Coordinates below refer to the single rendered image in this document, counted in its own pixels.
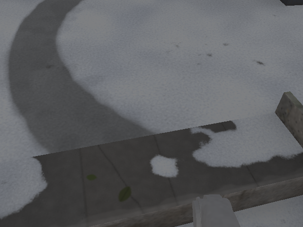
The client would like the right robot thigh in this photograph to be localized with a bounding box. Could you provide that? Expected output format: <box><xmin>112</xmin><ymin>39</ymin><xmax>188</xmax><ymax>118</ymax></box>
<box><xmin>192</xmin><ymin>194</ymin><xmax>241</xmax><ymax>227</ymax></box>

